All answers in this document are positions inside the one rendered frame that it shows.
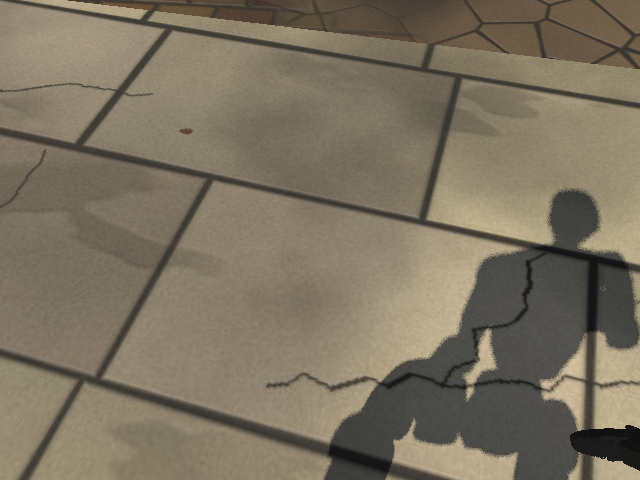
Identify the right robot hand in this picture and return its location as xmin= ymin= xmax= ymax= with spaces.
xmin=570 ymin=425 xmax=640 ymax=471

